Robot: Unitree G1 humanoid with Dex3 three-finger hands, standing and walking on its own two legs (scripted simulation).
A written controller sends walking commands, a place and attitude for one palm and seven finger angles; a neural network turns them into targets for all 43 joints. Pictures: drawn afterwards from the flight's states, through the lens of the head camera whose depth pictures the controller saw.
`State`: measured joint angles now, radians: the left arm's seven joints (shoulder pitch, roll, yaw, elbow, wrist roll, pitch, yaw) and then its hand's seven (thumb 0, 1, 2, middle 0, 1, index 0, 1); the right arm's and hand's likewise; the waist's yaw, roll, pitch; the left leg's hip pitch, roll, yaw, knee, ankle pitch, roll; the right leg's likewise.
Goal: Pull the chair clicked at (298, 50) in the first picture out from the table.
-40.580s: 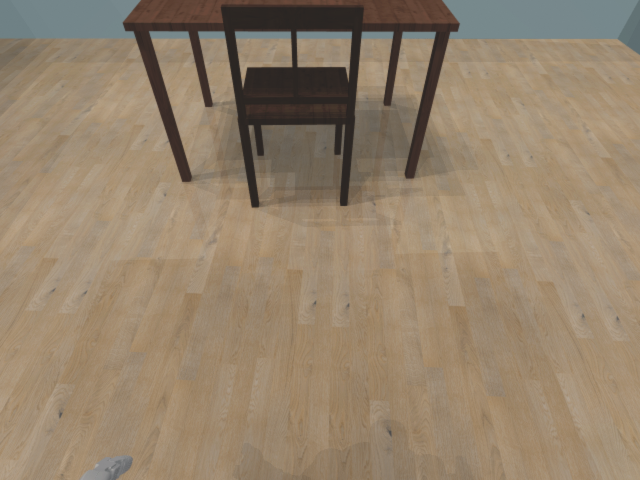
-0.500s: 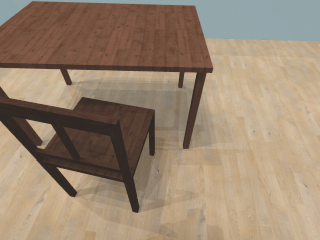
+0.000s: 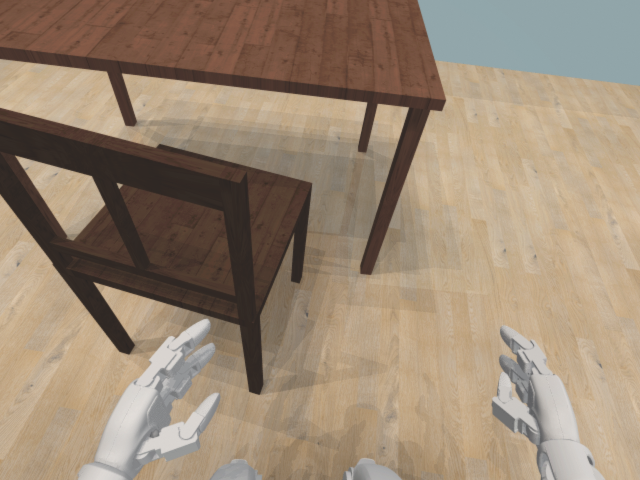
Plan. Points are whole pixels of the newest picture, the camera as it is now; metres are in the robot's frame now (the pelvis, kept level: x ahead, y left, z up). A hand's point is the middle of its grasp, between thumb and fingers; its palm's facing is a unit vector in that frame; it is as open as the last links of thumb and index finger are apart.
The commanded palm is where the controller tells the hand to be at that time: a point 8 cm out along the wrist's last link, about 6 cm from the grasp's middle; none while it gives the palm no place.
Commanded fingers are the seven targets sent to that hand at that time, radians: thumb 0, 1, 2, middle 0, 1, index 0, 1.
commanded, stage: raise the hand toward the chair's back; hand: left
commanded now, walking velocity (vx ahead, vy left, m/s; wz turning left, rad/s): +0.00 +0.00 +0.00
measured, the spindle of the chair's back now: (125, 225) +0.49 +0.34 -0.04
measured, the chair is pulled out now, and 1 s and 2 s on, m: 0.23 0.23 0.23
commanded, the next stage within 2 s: aim the fingers beside a spindle in 1.68 s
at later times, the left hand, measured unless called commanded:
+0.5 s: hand (129, 416) +0.19 +0.21 +0.03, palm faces -0.12 -0.99 -0.05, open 13.5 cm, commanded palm +0.17 +0.26 +0.02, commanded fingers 0.00 -0.20 0.43 -0.09 -0.13 -0.09 -0.13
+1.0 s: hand (125, 396) +0.21 +0.22 +0.01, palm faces -0.22 -0.97 -0.05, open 16.7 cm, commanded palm +0.20 +0.29 +0.03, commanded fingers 0.00 -0.50 0.30 -0.06 -0.08 -0.06 -0.08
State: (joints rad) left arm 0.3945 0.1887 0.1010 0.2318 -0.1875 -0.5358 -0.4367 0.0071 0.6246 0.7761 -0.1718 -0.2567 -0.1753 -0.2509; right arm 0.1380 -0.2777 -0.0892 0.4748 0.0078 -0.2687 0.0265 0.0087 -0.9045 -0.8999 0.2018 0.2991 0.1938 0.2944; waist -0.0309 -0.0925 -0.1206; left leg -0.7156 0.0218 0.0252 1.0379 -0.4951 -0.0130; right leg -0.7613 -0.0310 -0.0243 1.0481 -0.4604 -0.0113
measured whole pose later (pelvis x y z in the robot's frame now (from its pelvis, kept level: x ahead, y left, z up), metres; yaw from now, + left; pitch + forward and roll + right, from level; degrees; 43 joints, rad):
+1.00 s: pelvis +0.00 +0.03 -0.02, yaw +2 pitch +15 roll -4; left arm 0.34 0.34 0.19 0.00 -0.26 -0.27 -0.47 -0.01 -0.46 0.32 -0.06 -0.09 -0.06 -0.08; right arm 0.21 -0.23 0.04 0.46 0.04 -0.22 -0.03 0.01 -0.90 -0.90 0.21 0.30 0.20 0.30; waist -0.02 0.02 -0.13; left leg -0.90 0.01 -0.04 1.19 -0.54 0.03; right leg -0.87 -0.02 -0.07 1.10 -0.48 0.02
